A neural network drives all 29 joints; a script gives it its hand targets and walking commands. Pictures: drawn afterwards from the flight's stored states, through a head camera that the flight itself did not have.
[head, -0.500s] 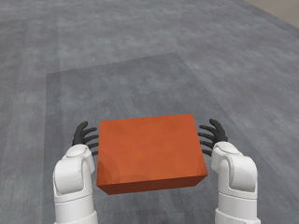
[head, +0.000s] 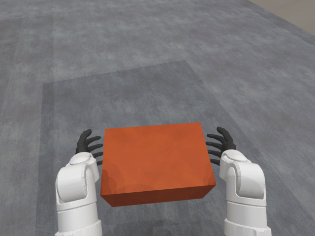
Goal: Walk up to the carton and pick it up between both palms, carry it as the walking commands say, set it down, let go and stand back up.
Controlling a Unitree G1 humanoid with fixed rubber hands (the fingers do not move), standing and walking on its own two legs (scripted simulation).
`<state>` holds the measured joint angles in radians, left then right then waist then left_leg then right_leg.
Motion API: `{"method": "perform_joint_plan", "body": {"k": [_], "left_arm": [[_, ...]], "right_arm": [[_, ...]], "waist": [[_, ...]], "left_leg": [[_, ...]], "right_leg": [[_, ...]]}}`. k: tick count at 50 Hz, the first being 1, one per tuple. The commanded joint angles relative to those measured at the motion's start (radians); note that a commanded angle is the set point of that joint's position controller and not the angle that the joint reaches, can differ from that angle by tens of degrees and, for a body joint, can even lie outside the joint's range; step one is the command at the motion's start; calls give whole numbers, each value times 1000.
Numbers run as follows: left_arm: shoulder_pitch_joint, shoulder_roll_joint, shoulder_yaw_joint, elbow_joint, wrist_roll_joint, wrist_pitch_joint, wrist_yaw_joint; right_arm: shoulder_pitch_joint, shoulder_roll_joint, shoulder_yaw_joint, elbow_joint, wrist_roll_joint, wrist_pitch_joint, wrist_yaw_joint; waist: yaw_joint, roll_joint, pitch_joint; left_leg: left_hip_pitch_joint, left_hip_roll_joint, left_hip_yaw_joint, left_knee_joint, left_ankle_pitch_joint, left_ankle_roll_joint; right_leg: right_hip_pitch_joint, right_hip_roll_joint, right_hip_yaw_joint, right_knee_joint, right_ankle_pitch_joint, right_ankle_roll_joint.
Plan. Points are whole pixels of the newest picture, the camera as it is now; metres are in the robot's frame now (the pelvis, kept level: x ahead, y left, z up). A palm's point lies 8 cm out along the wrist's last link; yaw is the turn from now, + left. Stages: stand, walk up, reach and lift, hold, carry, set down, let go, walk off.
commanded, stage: carry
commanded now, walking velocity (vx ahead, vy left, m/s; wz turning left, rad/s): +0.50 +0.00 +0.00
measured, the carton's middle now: (155, 165) +0.31 +0.01 -0.01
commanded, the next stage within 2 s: none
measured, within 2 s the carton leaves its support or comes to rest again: neither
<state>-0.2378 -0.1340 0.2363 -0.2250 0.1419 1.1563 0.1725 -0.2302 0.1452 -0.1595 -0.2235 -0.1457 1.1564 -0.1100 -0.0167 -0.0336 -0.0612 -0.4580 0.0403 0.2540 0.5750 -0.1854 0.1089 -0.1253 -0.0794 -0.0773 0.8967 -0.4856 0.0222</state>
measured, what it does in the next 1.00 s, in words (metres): walks ahead: right foot, then left foot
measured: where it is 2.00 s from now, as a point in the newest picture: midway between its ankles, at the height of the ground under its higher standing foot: (136, 103)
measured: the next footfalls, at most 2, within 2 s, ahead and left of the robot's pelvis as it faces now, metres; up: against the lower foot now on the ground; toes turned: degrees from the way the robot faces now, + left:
right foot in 0.44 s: +0.46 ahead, -0.09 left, +0.00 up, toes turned -6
left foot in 0.92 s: +0.83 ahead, +0.13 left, +0.00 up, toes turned +11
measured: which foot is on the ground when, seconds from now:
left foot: down 0.00-0.48, up 0.50-0.90, down 0.92-1.00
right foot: up 0.00-0.42, down 0.44-0.94, up 0.96-1.00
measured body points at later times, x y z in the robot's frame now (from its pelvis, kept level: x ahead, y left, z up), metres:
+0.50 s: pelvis +0.35 -0.01 +0.00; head +0.35 -0.01 +0.45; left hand +0.62 +0.19 +0.07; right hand +0.65 -0.15 +0.07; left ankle +0.11 +0.06 -0.67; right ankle +0.42 -0.08 -0.72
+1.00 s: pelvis +0.70 +0.06 +0.00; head +0.72 +0.08 +0.45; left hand +0.99 +0.24 +0.05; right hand +0.99 -0.10 +0.07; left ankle +0.79 +0.12 -0.72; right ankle +0.48 -0.06 -0.63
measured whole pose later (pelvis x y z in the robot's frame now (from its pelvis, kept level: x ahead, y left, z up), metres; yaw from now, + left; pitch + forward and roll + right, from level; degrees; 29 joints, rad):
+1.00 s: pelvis +0.70 +0.06 +0.00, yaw -1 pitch +3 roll -1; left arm -0.23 -0.14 0.25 -0.22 0.14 1.16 0.17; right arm -0.23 0.14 -0.14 -0.22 -0.13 1.17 -0.14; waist -0.02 -0.02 -0.04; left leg -0.46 0.04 0.24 0.55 -0.15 0.10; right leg -0.16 -0.06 -0.06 1.00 -0.45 0.02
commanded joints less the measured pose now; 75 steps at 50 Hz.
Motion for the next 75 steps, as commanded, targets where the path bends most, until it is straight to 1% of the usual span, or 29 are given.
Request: {"method": "perform_joint_plan", "body": {"k": [1, 2, 10, 16, 20, 21, 22, 23, 24, 26, 27, 31, 36, 40, 42, 44, 45, 46, 47, 49, 52, 58, 67, 70, 71, 72, 73, 74, 75], "left_arm": [[-557, -976, -813, -50, -485, 19, -406], [-559, -993, -825, -75, -493, 4, -402], [-456, -970, -843, -124, -471, -14, -360], [-467, -924, -828, -61, -459, 31, -369], [-474, -917, -806, -14, -462, 48, -381], [-458, -920, -793, 7, -461, 49, -386], [-444, -895, -775, 25, -454, 51, -388], [-478, -887, -774, 44, -459, 51, -386], [-562, -910, -800, 7, -504, 31, -394], [-582, -967, -822, -55, -523, 23, -402], [-574, -990, -813, -47, -517, 17, -402], [-536, -975, -801, -87, -510, 0, -399], [-439, -920, -770, -48, -491, 21, -418], [-422, -905, -753, -47, -476, 33, -419], [-430, -903, -751, -49, -468, 40, -412], [-458, -890, -763, -46, -464, 47, -408], [-456, -883, -766, -35, -459, 52, -407], [-446, -896, -771, -25, -459, 54, -407], [-476, -908, -766, -23, -465, 60, -408], [-567, -964, -813, -71, -496, 34, -408], [-570, -997, -845, -143, -516, 0, -396], [-446, -978, -838, -98, -472, -14, -363], [-474, -933, -822, -56, -459, 54, -364], [-460, -928, -799, -21, -452, 63, -373], [-464, -935, -789, -8, -449, 63, -377], [-446, -929, -773, 9, -449, 63, -381], [-462, -906, -765, 23, -447, 64, -377], [-540, -923, -791, -4, -493, 44, -382], [-554, -952, -816, -50, -508, 35, -385]], "right_arm": [[-520, 916, 698, -58, 482, -7, 342], [-542, 929, 712, -100, 496, -17, 350], [-442, 877, 704, -144, 494, -16, 362], [-421, 816, 674, -89, 449, 10, 355], [-455, 806, 673, -77, 442, 24, 341], [-471, 803, 678, -79, 443, 28, 338], [-478, 803, 683, -79, 446, 36, 337], [-470, 821, 702, -59, 453, 39, 339], [-531, 846, 718, -88, 467, 23, 331], [-538, 893, 732, -101, 492, -1, 335], [-576, 914, 744, -124, 506, -14, 339], [-520, 910, 740, -146, 482, -27, 325], [-447, 886, 741, -124, 438, -10, 305], [-461, 868, 750, -127, 440, 10, 302], [-454, 858, 746, -107, 445, 19, 307], [-442, 851, 737, -87, 443, 21, 313], [-433, 841, 721, -76, 444, 22, 314], [-431, 836, 707, -53, 452, 21, 316], [-462, 855, 713, -58, 471, 23, 321], [-506, 899, 716, -80, 482, 0, 331], [-521, 936, 723, -153, 507, -23, 348], [-415, 867, 681, -135, 472, -27, 363], [-417, 805, 667, -89, 444, 26, 363], [-446, 800, 678, -103, 448, 34, 350], [-460, 802, 684, -107, 449, 37, 346], [-474, 806, 690, -112, 452, 44, 344], [-457, 825, 703, -92, 454, 49, 345], [-498, 841, 717, -100, 469, 34, 340], [-522, 859, 733, -129, 495, 22, 339]], "waist": [[7, 119, -325], [7, 81, -314], [3, 191, -286], [-7, 229, -167], [9, 172, -248], [33, 112, -319], [43, -81, -414], [6, -254, -382], [4, -236, -419], [26, -3, -381], [32, 42, -348], [38, -72, -303], [38, -137, -186], [37, -173, -141], [33, -168, -189], [-5, -121, -277], [-28, 12, -361], [-2, 260, -408], [2, 334, -410], [4, 206, -384], [4, 136, -345], [5, 201, -312], [0, 213, -151], [10, 189, -232], [28, 134, -309], [48, 22, -417], [14, -215, -437], [10, -258, -439], [18, -145, -427]], "left_leg": [[569, 318, -485, -287, 270, 52], [518, 288, -418, -316, 258, 26], [663, 206, -169, -352, 523, -2], [663, 178, -89, -355, 608, -19], [631, 132, -15, -50, 756, -79], [473, 94, -9, 136, 643, -98], [247, 32, -22, 427, 300, -115], [-35, -66, -99, 600, -339, -112], [-170, -35, -229, 750, -311, -77], [-193, 26, -257, 739, -251, -61], [-177, 57, -260, 638, -182, -61], [-161, 53, -195, 372, -85, -99], [-144, 5, -76, 89, 109, -119], [-5, -47, -3, -50, 235, -125], [113, -78, 14, -79, 226, -110], [342, -75, 32, -182, 233, -76], [566, 76, -146, -154, 222, -33], [701, 312, -530, -167, 253, 38], [800, 393, -703, -197, 366, 128], [669, 328, -535, -242, 380, 72], [544, 277, -369, -309, 314, 15], [634, 209, -196, -347, 531, -18], [644, 153, -92, -348, 745, -37], [672, 122, -39, -87, 928, -73], [574, 99, -20, 93, 868, -92], [359, 63, -39, 335, 610, -102], [75, -47, -85, 563, -151, -105], [-126, -69, -202, 748, -315, -76], [-197, -30, -241, 819, -315, -69]], "right_leg": [[-470, -20, 115, 300, 83, -35], [-435, -23, 94, 215, 123, -28], [-539, 32, -72, -71, 359, 14], [-446, 84, -154, -351, 464, 2], [-107, 157, -212, -550, 536, -20], [128, 107, -142, -528, 535, -51], [348, -119, 186, -527, 524, -137], [477, -298, 511, -559, 633, -217], [532, -324, 592, -539, 724, -306], [412, -266, 353, -549, 767, -231], [338, -255, 281, -578, 732, -193], [299, -209, 154, -692, 598, -172], [276, -116, -32, -708, 834, -126], [236, -99, -86, -700, 998, -91], [242, -95, -102, -584, 1115, -70], [170, -65, -148, -287, 1043, -34], [-24, -32, -131, -41, 784, 0], [-238, 66, -77, 181, 227, 19], [-418, 113, 19, 365, -45, 5], [-464, 16, 127, 406, 30, -20], [-417, -9, 81, 204, 176, -14], [-535, 23, -31, 86, 333, 22], [-419, 105, -153, -341, 488, 17], [-178, 188, -217, -532, 538, -3], [23, 156, -181, -546, 584, -29], [294, 5, 21, -490, 636, -102], [461, -245, 409, -507, 778, -193], [549, -302, 567, -492, 856, -302], [521, -297, 508, -508, 893, -310]]}}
